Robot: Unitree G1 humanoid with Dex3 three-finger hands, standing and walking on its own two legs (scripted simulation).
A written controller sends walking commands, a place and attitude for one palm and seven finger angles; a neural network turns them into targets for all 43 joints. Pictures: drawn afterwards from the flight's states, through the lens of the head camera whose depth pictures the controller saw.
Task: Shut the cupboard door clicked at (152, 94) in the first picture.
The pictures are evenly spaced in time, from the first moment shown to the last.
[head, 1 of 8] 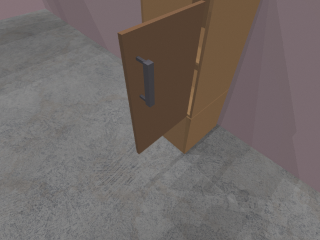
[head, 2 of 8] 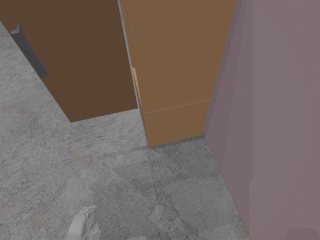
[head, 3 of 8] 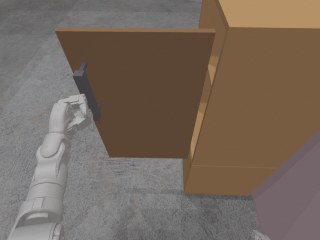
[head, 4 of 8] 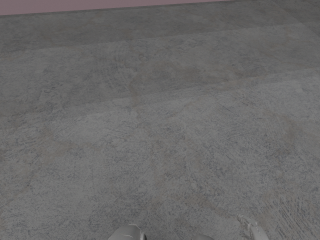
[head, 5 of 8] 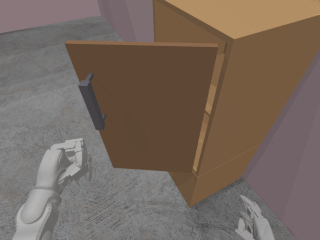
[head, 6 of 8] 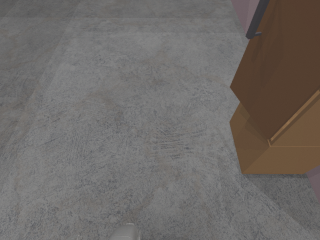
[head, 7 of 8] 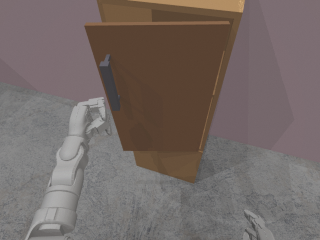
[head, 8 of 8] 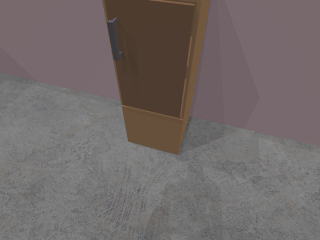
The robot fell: no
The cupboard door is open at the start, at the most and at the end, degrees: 91 91 0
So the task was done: yes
